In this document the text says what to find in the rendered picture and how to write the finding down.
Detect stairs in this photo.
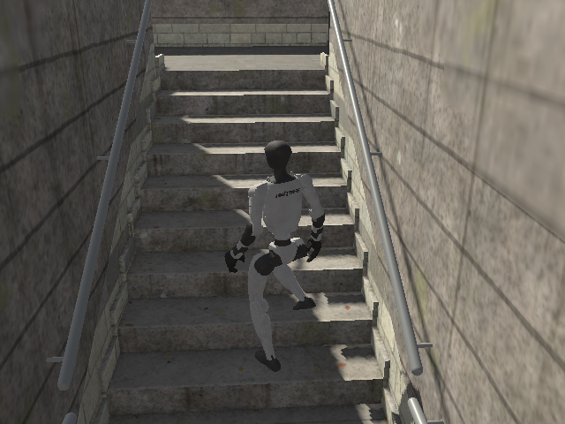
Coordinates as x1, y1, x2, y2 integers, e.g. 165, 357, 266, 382
107, 70, 388, 424

